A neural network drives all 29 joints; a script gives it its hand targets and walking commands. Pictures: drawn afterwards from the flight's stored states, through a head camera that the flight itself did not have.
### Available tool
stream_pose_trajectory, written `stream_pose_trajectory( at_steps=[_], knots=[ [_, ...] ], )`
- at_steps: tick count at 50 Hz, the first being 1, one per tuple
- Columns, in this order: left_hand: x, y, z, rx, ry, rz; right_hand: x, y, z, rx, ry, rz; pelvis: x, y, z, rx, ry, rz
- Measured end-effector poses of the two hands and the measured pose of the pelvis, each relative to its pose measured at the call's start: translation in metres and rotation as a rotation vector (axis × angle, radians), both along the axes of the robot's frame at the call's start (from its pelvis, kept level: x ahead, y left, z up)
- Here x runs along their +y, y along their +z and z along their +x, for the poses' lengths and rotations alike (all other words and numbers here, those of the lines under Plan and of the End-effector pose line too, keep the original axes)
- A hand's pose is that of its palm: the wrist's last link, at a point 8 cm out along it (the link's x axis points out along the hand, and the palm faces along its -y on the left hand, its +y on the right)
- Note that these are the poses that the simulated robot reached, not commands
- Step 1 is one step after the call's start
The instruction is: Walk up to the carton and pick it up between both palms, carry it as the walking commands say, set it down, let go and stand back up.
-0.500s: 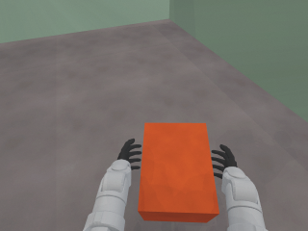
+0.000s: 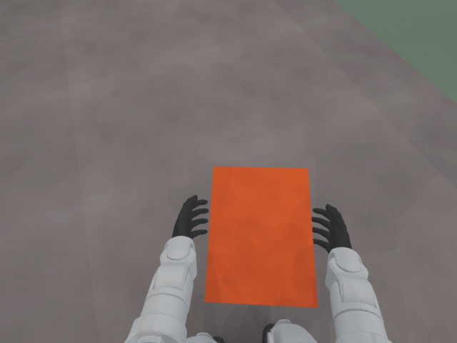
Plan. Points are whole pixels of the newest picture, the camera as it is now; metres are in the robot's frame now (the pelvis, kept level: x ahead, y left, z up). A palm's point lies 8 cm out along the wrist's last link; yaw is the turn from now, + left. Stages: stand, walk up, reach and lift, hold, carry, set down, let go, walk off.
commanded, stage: set down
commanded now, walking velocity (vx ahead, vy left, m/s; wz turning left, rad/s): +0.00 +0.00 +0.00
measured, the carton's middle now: (258, 236) +0.34 -0.05 -0.14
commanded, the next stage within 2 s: none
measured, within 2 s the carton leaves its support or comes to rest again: neither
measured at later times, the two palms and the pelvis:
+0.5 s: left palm (195, 256) +0.30 +0.10 -0.15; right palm (326, 268) +0.26 -0.18 -0.15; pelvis -0.05 -0.02 -0.05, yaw -1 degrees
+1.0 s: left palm (199, 254) +0.33 +0.10 -0.25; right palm (311, 259) +0.31 -0.18 -0.25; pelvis -0.05 -0.01 -0.11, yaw -1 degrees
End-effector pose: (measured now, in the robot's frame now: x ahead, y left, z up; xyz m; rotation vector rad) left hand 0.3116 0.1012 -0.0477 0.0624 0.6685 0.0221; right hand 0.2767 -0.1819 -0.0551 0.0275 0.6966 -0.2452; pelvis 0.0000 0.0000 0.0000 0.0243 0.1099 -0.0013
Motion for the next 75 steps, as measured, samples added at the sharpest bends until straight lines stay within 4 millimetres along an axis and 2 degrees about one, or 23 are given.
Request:
stream_pose_trajectory(
  at_steps=[13,21,26,33,39,45,50,58,69,75],
  knots=[
    [-0.018,-0.072,-0.016,-0.022,0.065,0.043,-0.010,-0.068,-0.008,-0.030,0.001,-0.101,-0.016,-0.031,-0.031,0.161,0.000,0.015],
    [-0.009,-0.095,-0.010,-0.057,0.047,0.078,-0.004,-0.091,-0.012,-0.057,0.082,-0.132,-0.020,-0.045,-0.047,0.179,-0.011,0.015],
    [-0.006,-0.107,-0.008,-0.045,0.047,0.076,-0.001,-0.102,-0.013,-0.044,0.073,-0.117,-0.019,-0.052,-0.051,0.190,-0.023,0.015],
    [-0.009,-0.129,0.004,-0.044,0.048,0.064,-0.004,-0.124,0.001,-0.039,0.077,-0.133,-0.014,-0.067,-0.054,0.237,-0.023,0.011],
    [-0.009,-0.161,0.015,-0.031,0.064,0.061,-0.002,-0.153,0.016,-0.029,0.061,-0.117,-0.011,-0.084,-0.054,0.311,-0.021,0.009],
    [-0.005,-0.191,0.018,0.006,0.096,0.036,0.001,-0.182,0.021,-0.001,0.037,-0.087,-0.009,-0.101,-0.050,0.380,-0.018,0.008],
    [-0.003,-0.200,0.021,0.003,0.112,0.030,0.004,-0.190,0.029,-0.010,0.038,-0.078,-0.008,-0.113,-0.046,0.405,-0.012,0.009],
    [-0.004,-0.209,0.037,-0.049,0.118,0.025,0.002,-0.200,0.047,-0.063,0.037,-0.071,-0.008,-0.136,-0.047,0.445,-0.005,0.011],
    [-0.014,-0.270,0.043,-0.012,0.125,0.028,-0.006,-0.263,0.057,-0.027,0.007,-0.065,-0.010,-0.179,-0.058,0.517,-0.002,0.017],
    [-0.018,-0.287,0.047,-0.007,0.149,0.015,-0.008,-0.280,0.063,-0.026,0.006,-0.067,-0.010,-0.195,-0.065,0.469,-0.003,0.018]
  ],
)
